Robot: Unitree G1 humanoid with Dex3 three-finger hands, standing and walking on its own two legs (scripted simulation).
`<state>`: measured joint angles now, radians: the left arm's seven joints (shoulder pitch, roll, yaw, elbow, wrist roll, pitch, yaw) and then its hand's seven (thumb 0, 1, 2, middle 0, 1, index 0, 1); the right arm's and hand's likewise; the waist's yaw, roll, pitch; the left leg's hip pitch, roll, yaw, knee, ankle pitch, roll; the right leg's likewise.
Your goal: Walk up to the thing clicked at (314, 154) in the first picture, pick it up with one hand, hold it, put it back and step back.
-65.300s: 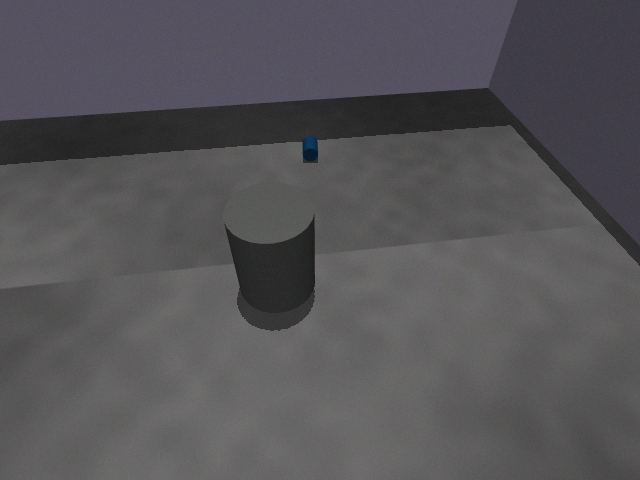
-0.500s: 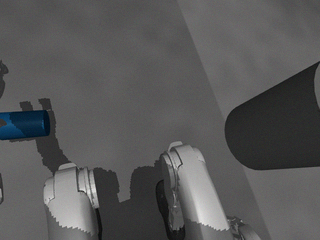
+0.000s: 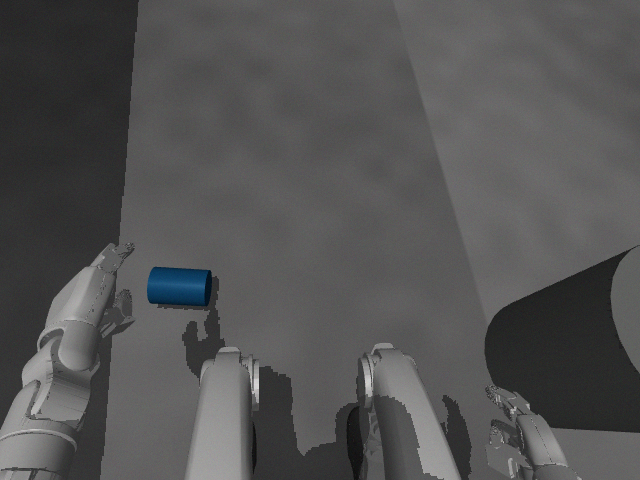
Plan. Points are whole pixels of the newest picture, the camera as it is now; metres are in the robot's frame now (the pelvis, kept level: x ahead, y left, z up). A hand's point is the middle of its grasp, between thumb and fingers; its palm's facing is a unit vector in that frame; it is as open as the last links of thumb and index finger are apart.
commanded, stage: home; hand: left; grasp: from above
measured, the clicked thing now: (181, 286) +0.49 +0.28 -0.45
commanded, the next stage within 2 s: none
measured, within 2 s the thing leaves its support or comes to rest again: neither
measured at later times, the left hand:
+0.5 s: hand (77, 371) +0.25 +0.20 +0.11, palm faces +0.11 -0.97 -0.24, open 7.4 cm
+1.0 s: hand (29, 437) +0.21 +0.19 +0.17, palm faces +0.14 -0.97 -0.18, open 7.4 cm
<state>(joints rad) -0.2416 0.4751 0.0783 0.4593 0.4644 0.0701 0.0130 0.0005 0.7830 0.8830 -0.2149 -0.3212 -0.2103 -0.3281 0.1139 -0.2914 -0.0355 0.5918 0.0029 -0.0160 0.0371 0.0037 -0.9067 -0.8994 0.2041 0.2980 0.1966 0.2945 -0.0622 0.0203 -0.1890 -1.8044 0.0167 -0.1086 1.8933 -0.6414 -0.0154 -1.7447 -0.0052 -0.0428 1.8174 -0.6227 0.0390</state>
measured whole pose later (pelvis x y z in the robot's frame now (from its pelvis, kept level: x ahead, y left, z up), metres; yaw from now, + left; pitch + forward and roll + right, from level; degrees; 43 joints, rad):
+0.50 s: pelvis +0.06 +0.00 +0.18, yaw +4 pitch +17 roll -4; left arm 0.31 0.25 0.06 0.02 -0.05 0.44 0.07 0.01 0.90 0.90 -0.20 -0.30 -0.20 -0.30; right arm 0.26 -0.19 0.06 0.54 0.04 -0.13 -0.14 0.01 -0.90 -0.90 0.21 0.30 0.20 0.30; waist -0.07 0.04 -0.18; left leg -1.00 0.04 -0.09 1.24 -0.54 -0.02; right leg -0.94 0.00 -0.06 1.16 -0.51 0.03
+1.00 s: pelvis +0.07 +0.00 +0.22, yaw +5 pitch +9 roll -3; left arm 0.50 0.22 0.04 -0.13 -0.05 0.47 0.01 0.01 0.90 0.90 -0.20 -0.29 -0.20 -0.30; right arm 0.27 -0.22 0.03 0.51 0.00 -0.25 -0.19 0.01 -0.90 -0.90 0.21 0.30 0.20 0.30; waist -0.03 0.04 -0.16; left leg -0.71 0.03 -0.08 1.01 -0.47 -0.02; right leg -0.65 -0.01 -0.06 0.94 -0.45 0.02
